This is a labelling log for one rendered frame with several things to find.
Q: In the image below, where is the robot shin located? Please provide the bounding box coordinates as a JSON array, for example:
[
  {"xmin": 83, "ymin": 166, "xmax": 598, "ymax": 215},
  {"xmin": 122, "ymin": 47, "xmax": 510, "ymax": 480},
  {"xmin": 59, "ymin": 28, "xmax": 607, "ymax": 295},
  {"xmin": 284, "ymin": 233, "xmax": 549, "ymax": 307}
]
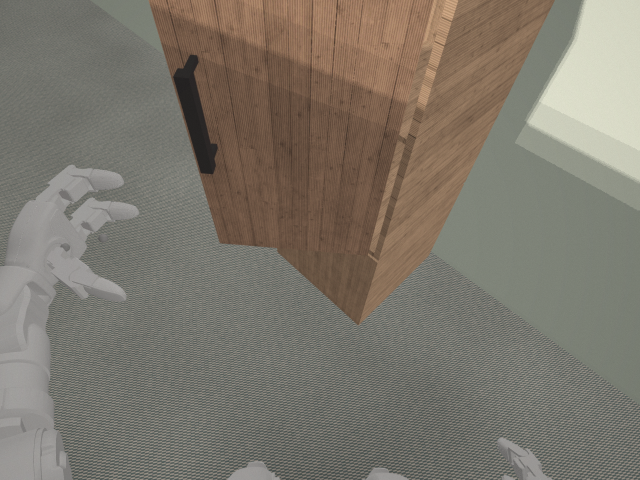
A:
[
  {"xmin": 247, "ymin": 461, "xmax": 267, "ymax": 469},
  {"xmin": 368, "ymin": 468, "xmax": 389, "ymax": 477}
]

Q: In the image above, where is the left robot hand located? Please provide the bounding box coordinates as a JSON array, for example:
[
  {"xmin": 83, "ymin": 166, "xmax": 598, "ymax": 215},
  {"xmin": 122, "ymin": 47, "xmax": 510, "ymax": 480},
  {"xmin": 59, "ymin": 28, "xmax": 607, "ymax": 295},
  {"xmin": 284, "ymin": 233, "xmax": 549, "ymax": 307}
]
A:
[{"xmin": 4, "ymin": 165, "xmax": 139, "ymax": 302}]

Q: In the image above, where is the left robot shin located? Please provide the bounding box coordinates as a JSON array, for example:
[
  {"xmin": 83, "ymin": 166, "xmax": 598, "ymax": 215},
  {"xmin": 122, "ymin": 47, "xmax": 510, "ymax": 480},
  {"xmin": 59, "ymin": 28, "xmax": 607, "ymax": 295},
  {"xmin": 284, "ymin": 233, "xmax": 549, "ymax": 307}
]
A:
[{"xmin": 247, "ymin": 461, "xmax": 267, "ymax": 469}]

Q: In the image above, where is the handle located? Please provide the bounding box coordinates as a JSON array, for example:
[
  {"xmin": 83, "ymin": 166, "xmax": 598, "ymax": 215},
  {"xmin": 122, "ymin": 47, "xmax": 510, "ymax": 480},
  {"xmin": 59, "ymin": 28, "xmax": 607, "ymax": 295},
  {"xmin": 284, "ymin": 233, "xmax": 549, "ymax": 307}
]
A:
[{"xmin": 173, "ymin": 55, "xmax": 218, "ymax": 174}]

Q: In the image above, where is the robot left upper arm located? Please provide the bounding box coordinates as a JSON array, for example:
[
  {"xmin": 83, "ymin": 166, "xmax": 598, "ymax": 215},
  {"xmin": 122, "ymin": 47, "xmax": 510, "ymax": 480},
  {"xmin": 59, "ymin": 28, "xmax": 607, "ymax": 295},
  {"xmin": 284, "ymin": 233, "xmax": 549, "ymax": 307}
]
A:
[{"xmin": 0, "ymin": 428, "xmax": 73, "ymax": 480}]

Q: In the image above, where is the right robot shin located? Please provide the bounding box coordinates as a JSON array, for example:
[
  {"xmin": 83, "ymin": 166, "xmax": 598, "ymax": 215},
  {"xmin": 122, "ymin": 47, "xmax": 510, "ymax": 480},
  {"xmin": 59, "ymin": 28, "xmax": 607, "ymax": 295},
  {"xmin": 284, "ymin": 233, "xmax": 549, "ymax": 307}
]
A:
[{"xmin": 368, "ymin": 468, "xmax": 389, "ymax": 477}]

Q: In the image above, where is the right robot hand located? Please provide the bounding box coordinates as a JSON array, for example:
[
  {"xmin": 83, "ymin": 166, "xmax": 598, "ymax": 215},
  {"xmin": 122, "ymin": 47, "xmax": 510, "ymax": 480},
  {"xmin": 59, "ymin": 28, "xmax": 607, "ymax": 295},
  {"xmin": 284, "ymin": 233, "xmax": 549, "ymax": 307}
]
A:
[{"xmin": 497, "ymin": 438, "xmax": 553, "ymax": 480}]

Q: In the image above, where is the left robot forearm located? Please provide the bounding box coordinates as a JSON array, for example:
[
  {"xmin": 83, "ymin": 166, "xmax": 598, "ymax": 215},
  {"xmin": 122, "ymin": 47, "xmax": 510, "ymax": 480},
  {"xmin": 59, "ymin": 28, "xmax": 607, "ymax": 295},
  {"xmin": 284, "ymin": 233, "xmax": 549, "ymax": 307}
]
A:
[{"xmin": 0, "ymin": 266, "xmax": 56, "ymax": 440}]

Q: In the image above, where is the cupboard door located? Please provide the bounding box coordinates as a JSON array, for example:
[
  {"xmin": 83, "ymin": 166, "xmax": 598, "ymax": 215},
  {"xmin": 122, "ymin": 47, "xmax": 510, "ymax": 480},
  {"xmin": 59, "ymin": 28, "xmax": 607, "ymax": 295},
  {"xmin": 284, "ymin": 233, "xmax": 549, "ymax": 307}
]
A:
[{"xmin": 149, "ymin": 0, "xmax": 434, "ymax": 256}]

